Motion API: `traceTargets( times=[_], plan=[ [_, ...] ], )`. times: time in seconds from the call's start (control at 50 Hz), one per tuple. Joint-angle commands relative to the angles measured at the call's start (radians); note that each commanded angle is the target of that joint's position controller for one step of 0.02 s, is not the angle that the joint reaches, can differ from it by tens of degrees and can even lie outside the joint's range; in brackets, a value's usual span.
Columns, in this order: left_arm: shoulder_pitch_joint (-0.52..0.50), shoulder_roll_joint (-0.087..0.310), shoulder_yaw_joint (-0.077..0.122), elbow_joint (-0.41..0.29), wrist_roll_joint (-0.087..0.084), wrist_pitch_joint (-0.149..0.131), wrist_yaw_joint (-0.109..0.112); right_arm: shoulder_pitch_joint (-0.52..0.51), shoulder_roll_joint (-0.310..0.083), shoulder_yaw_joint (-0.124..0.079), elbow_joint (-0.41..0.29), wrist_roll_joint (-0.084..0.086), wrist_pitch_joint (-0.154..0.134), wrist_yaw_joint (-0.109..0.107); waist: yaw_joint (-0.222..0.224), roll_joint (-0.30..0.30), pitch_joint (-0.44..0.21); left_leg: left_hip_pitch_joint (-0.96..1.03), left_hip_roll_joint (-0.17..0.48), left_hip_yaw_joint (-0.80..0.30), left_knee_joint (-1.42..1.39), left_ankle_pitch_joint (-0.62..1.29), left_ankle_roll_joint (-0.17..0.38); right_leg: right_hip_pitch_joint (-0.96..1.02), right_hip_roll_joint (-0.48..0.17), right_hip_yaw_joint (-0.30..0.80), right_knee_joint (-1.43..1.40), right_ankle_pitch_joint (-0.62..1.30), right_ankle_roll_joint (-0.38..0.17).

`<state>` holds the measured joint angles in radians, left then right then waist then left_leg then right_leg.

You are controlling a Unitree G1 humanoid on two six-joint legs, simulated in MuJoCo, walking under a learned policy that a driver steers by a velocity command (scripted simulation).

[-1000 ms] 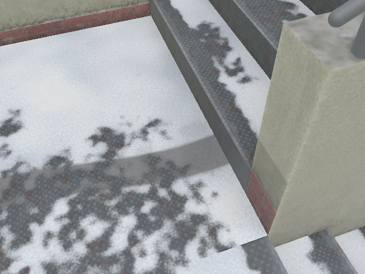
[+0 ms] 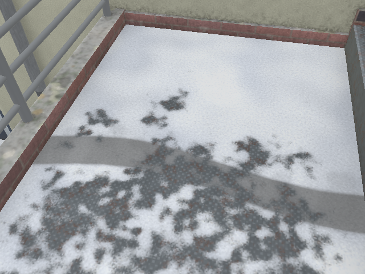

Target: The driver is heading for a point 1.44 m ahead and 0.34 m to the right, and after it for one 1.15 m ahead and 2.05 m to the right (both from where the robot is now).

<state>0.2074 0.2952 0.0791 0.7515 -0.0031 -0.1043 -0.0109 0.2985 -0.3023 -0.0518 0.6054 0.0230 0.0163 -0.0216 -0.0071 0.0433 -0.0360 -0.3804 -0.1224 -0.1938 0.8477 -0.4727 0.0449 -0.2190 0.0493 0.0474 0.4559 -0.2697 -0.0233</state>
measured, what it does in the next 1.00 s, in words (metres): walks ahead, turning right: left foot, then right foot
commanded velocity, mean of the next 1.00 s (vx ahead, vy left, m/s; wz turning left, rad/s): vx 0.18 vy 0.00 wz -0.16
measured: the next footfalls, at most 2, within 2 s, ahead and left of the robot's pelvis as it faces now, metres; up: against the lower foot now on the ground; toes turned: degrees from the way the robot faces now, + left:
left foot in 0.34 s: +0.31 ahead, +0.17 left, +0.00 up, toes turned +3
right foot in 0.82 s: +0.27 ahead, -0.07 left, +0.00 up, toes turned -12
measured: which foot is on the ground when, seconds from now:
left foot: up 0.00-0.32, down 0.34-0.82, up 0.84-1.00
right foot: down 0.00-0.34, up 0.36-0.80, down 0.82-1.00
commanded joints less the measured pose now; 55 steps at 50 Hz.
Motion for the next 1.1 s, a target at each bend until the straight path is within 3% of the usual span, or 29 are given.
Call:
traceTargets(
  times=[0.02,0.08,0.18,0.24,0.28,0.32,0.34,0.36,0.38,0.4,0.42,0.44,0.46,0.5,0.52,0.56,0.62,0.72,0.76,0.8,0.82,0.84,0.86,0.88,0.9,0.92,0.94,0.98,1.1],
  plan=[
    [0.071,0.116,0.023,-0.034,-0.007,-0.004,0.011,-0.068,-0.127,-0.036,-0.085,-0.010,-0.040,0.006,0.042,-0.174,0.131,-0.496,0.105,0.008,0.233,0.062,-0.037,0.253,-0.341,0.447,-0.273,-0.348,-0.180],
    [0.098,0.110,0.011,-0.019,0.005,-0.002,0.019,-0.124,-0.074,-0.021,-0.091,-0.014,-0.069,0.026,0.054,-0.150,0.126,-0.472,0.141,0.063,0.224,0.223,-0.054,0.209,-0.282,0.279,-0.297,-0.062,-0.169],
    [0.146,0.137,0.005,0.014,-0.015,0.012,0.016,-0.265,-0.006,0.014,-0.127,-0.015,-0.093,0.044,0.100,-0.152,0.133,-0.322,0.179,0.193,-0.061,0.379,-0.078,0.120,-0.227,0.103,-0.310,0.202,-0.160],
    [0.196,0.169,0.007,0.044,-0.020,0.030,0.013,-0.304,-0.016,0.009,-0.136,-0.008,-0.104,0.062,0.105,-0.172,0.131,-0.167,0.136,0.229,-0.215,0.408,-0.064,0.108,-0.240,0.072,-0.261,0.403,-0.138],
    [0.193,0.181,0.009,0.052,-0.024,0.040,0.014,-0.258,-0.058,-0.012,-0.126,-0.006,-0.105,0.066,0.057,-0.193,0.084,-0.069,0.113,0.216,-0.278,0.411,-0.025,0.160,-0.258,0.071,-0.179,0.574,-0.106],
    [0.164,0.172,0.006,0.042,-0.028,0.040,0.018,-0.080,-0.110,-0.041,-0.068,-0.020,-0.101,0.055,-0.056,-0.164,-0.033,0.204,0.081,0.232,-0.382,0.543,0.032,0.140,-0.207,0.020,0.038,0.786,-0.053],
    [0.169,0.134,-0.007,0.023,-0.008,0.031,0.019,0.034,-0.155,-0.052,-0.048,-0.033,-0.096,0.041,-0.103,-0.112,-0.133,0.447,0.183,0.150,-0.338,0.783,0.070,-0.002,-0.161,-0.004,0.228,0.608,-0.010],
    [0.292,0.020,-0.047,0.009,0.031,0.022,0.012,0.106,-0.237,-0.056,-0.047,-0.067,-0.082,0.027,-0.060,0.202,-0.325,0.790,0.513,-0.202,-0.262,1.221,0.239,-0.283,-0.033,-0.037,0.632,-0.183,0.065],
    [0.369,0.084,-0.038,0.067,-0.004,0.024,0.009,0.137,-0.181,-0.047,-0.035,-0.057,-0.070,0.035,-0.085,0.229,-0.505,0.774,0.596,-0.396,-0.355,1.138,0.338,-0.290,0.008,0.114,0.824,-0.421,0.079],
    [0.288,0.154,-0.012,0.057,-0.035,0.036,0.011,0.061,-0.138,-0.036,-0.039,-0.045,-0.063,0.040,-0.081,0.125,-0.356,0.645,0.529,-0.243,-0.387,1.028,0.292,-0.350,-0.047,0.107,0.876,-0.374,0.081],
    [0.198,0.133,-0.018,0.032,-0.037,0.047,0.018,-0.019,-0.093,-0.022,-0.036,-0.031,-0.066,0.039,-0.057,0.079,-0.223,0.530,0.468,-0.129,-0.407,0.976,0.245,-0.395,-0.087,0.066,0.830,-0.321,0.078],
    [0.162,0.111,-0.020,0.029,-0.026,0.063,0.028,-0.079,-0.052,-0.006,-0.029,-0.027,-0.072,0.041,-0.030,0.026,-0.143,0.404,0.425,-0.052,-0.441,0.952,0.215,-0.370,-0.118,0.057,0.764,-0.273,0.085],
    [0.171,0.095,-0.018,0.029,-0.019,0.083,0.036,-0.128,-0.038,-0.003,-0.021,-0.034,-0.078,0.042,0.011,0.037,-0.101,0.278,0.393,0.014,-0.483,0.907,0.192,-0.287,-0.141,0.053,0.695,-0.232,0.091],
    [0.218,0.056,-0.021,0.040,-0.012,0.115,0.048,-0.190,-0.045,-0.010,-0.006,-0.057,-0.092,0.044,0.054,0.070,-0.068,0.119,0.368,0.104,-0.546,0.872,0.194,-0.152,-0.124,0.014,0.613,-0.161,0.110],
    [0.214,0.058,-0.019,0.028,-0.007,0.124,0.054,-0.213,-0.058,-0.016,-0.002,-0.059,-0.095,0.041,0.061,0.084,-0.055,0.090,0.372,0.127,-0.561,0.864,0.204,-0.139,-0.118,0.000,0.573,-0.151,0.116],
    [0.161,0.063,-0.016,-0.011,0.001,0.135,0.055,-0.218,-0.094,-0.030,0.014,-0.050,-0.088,0.027,0.050,0.085,-0.044,0.092,0.395,0.144,-0.580,0.786,0.213,-0.156,-0.129,-0.007,0.508,-0.099,0.110],
    [0.078,0.077,-0.010,-0.062,-0.003,0.150,0.044,-0.210,-0.115,-0.040,0.034,-0.041,-0.063,0.007,0.023,0.066,-0.026,0.107,0.423,0.148,-0.618,0.536,0.216,-0.181,-0.146,-0.016,0.453,-0.041,0.091],
    [-0.007,0.090,0.001,-0.130,-0.005,0.163,0.021,-0.206,-0.142,-0.051,0.057,-0.026,-0.032,0.004,0.001,0.050,0.008,0.170,0.455,0.156,-0.595,0.415,0.205,-0.189,-0.141,-0.053,0.349,-0.088,0.056],
    [-0.004,0.088,0.005,-0.145,-0.007,0.160,0.010,-0.211,-0.156,-0.056,0.065,-0.013,-0.022,0.004,0.012,0.051,-0.006,0.215,0.454,0.179,-0.532,0.473,0.176,-0.151,-0.120,-0.086,0.243,-0.073,0.034],
    [0.037,0.102,0.017,-0.140,-0.004,0.154,0.005,-0.184,-0.141,-0.054,0.085,0.003,-0.013,0.001,0.033,0.027,-0.023,0.199,0.402,0.244,-0.409,0.432,0.097,-0.033,-0.073,-0.107,0.052,0.077,-0.008],
    [0.067,0.171,0.039,-0.142,-0.003,0.151,0.015,-0.136,-0.103,-0.046,0.100,-0.012,-0.012,0.003,0.023,-0.101,-0.029,0.113,0.327,0.323,-0.241,0.317,0.011,0.071,-0.135,0.017,-0.046,0.322,-0.055],
    [0.073,0.280,0.060,-0.175,-0.002,0.149,0.035,-0.149,-0.052,-0.027,0.057,-0.064,-0.014,0.009,-0.003,-0.397,-0.023,-0.187,0.163,0.395,0.072,-0.125,-0.103,0.212,-0.383,0.374,-0.066,0.694,-0.212],
    [0.102,0.259,0.051,-0.188,0.030,0.127,0.024,-0.247,-0.091,-0.038,0.031,-0.051,-0.016,0.001,0.080,-0.302,-0.076,-0.265,0.105,0.213,0.269,-0.233,-0.116,0.172,-0.448,0.463,-0.098,0.684,-0.351],
    [0.078,0.235,0.044,-0.185,0.033,0.107,0.018,-0.261,-0.113,-0.047,0.032,-0.026,-0.012,-0.001,0.064,-0.206,-0.067,-0.290,0.129,0.157,0.339,-0.163,-0.106,0.168,-0.397,0.379,-0.100,0.640,-0.325],
    [0.024,0.215,0.041,-0.187,0.015,0.097,0.020,-0.240,-0.114,-0.051,0.044,-0.019,-0.008,-0.006,0.032,-0.159,-0.053,-0.302,0.145,0.139,0.330,-0.072,-0.098,0.165,-0.343,0.312,-0.089,0.586,-0.267],
    [-0.015,0.186,0.033,-0.196,-0.001,0.097,0.024,-0.232,-0.119,-0.055,0.057,-0.027,-0.006,-0.013,0.019,-0.130,-0.054,-0.306,0.156,0.129,0.308,-0.014,-0.100,0.165,-0.314,0.283,-0.083,0.564,-0.228],
    [-0.041,0.176,0.026,-0.202,-0.009,0.102,0.030,-0.225,-0.120,-0.057,0.059,-0.033,-0.005,-0.016,0.004,-0.137,-0.059,-0.273,0.150,0.132,0.310,0.034,-0.109,0.142,-0.292,0.258,-0.080,0.600,-0.217],
    [-0.040,0.169,0.021,-0.209,-0.002,0.109,0.039,-0.203,-0.100,-0.053,0.066,-0.026,-0.008,-0.012,-0.006,-0.149,-0.088,-0.227,0.127,0.136,0.292,0.090,-0.124,0.142,-0.265,0.238,-0.078,0.629,-0.216],
    [-0.022,0.199,0.036,-0.214,-0.004,0.128,0.052,-0.251,-0.072,-0.040,0.055,-0.018,-0.012,-0.004,0.027,-0.177,-0.070,-0.148,0.105,0.117,0.012,0.113,-0.144,0.131,-0.243,0.304,-0.067,0.463,-0.216]
  ],
)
